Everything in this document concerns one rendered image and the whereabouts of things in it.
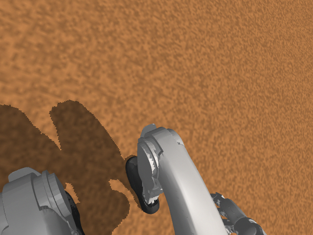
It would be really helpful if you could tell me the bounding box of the right robot arm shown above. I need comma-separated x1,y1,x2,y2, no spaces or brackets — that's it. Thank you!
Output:
234,217,267,235

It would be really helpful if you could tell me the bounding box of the right robot hand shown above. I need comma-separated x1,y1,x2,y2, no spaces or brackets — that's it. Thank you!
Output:
210,192,247,235

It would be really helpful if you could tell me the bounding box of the left robot foot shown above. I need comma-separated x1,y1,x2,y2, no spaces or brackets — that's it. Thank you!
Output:
65,191,85,235

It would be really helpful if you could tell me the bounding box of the right robot foot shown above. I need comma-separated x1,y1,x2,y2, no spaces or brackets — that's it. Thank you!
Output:
125,156,159,214

